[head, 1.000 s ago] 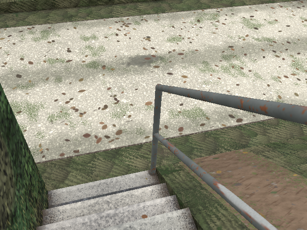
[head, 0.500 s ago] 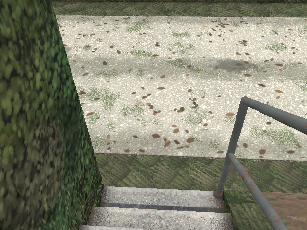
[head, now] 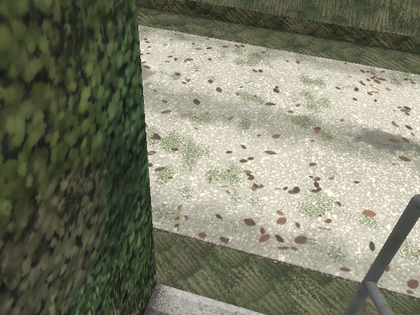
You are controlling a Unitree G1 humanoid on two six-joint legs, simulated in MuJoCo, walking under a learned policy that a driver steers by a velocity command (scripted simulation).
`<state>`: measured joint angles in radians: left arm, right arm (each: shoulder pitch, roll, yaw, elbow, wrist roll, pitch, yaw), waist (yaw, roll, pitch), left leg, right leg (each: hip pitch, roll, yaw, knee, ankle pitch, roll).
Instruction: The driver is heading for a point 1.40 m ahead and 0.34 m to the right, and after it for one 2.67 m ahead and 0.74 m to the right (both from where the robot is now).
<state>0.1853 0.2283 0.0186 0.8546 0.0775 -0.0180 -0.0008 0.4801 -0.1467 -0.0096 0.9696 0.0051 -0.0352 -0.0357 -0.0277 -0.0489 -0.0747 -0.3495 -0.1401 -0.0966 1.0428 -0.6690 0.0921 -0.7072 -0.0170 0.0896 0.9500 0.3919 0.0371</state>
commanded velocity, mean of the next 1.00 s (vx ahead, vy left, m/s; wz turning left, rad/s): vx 0.50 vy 0.00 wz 0.04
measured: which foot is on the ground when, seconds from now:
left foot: down 0.00-0.16, up 0.18-0.68, down 0.70-1.00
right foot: up 0.00-0.14, down 0.16-0.70, up 0.72-1.00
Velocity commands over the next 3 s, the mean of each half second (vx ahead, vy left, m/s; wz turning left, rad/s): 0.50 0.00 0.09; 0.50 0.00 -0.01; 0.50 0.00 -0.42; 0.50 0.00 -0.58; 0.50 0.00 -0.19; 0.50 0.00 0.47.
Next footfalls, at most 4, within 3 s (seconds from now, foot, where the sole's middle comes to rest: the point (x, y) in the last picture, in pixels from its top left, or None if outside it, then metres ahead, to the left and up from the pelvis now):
0.16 right None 0.19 -0.14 -0.91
0.70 left None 0.47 0.03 -1.12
1.10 right None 0.62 -0.16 -1.29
1.62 left None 0.97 -0.04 -1.51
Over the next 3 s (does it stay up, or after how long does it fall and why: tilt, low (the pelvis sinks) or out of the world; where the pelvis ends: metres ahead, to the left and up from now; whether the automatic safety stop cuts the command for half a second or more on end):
stays up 1.57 -0.45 -0.91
